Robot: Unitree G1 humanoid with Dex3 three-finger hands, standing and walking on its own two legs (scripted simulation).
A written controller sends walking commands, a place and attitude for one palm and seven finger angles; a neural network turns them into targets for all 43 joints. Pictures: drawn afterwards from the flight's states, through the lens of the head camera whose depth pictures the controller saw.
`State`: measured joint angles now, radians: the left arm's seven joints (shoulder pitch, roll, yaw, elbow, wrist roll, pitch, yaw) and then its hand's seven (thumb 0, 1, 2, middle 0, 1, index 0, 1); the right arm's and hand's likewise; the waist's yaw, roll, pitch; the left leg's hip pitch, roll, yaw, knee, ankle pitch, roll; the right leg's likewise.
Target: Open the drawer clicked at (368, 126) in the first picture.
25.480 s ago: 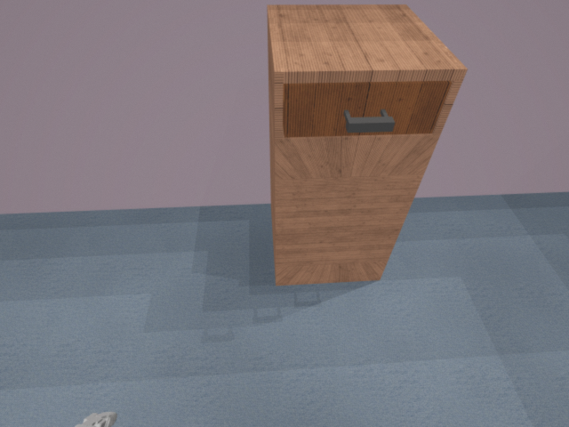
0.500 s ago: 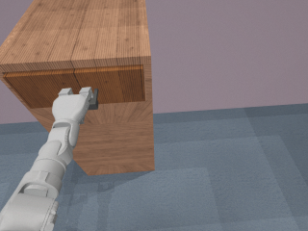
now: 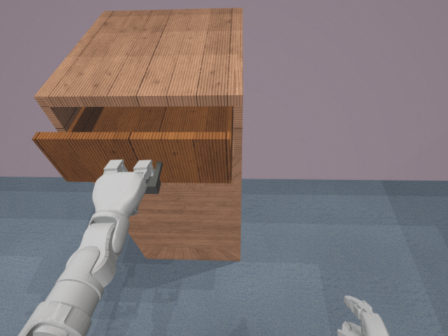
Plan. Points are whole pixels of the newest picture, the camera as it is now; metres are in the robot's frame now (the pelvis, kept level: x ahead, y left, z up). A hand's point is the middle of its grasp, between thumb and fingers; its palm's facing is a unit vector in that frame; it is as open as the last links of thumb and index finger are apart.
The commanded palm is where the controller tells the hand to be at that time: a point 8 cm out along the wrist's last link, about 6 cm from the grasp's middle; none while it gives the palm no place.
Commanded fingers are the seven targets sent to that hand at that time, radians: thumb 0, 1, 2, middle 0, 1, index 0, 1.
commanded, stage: pull the drawer open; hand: left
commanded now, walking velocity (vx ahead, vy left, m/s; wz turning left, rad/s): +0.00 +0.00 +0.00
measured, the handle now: (134, 175) +0.40 +0.22 +0.05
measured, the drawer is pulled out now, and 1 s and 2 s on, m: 0.09 0.22 0.30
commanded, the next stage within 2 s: open the thumb to release the handle in 1.92 s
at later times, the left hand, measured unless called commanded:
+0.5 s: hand (123, 235) +0.28 +0.21 +0.02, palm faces +0.02 -0.06 -1.00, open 5.8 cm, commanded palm +0.25 +0.22 +0.08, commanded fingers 0.00 0.90 0.90 -0.40 -1.35 -0.40 -1.35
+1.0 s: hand (113, 269) +0.22 +0.21 +0.03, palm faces +0.02 -0.10 -0.99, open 5.9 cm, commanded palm +0.19 +0.22 +0.08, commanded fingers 0.00 0.90 0.90 -0.40 -1.35 -0.40 -1.35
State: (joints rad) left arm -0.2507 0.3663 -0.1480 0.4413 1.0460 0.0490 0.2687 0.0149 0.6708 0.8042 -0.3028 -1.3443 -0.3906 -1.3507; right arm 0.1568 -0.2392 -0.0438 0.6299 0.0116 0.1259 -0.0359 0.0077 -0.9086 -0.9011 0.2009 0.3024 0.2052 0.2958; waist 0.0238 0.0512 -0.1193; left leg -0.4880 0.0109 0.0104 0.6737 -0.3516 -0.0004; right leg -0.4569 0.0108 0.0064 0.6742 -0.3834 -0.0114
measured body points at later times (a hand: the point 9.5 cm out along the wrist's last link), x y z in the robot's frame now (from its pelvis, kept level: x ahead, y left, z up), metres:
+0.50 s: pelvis -0.01 -0.01 +0.00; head +0.02 -0.04 +0.45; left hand +0.28 +0.21 +0.08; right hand +0.16 -0.25 -0.12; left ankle -0.01 +0.12 -0.72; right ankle -0.03 -0.11 -0.72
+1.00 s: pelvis -0.01 -0.01 +0.00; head +0.01 -0.04 +0.45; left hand +0.22 +0.21 +0.08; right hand +0.20 -0.24 -0.10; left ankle -0.01 +0.12 -0.72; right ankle -0.03 -0.11 -0.72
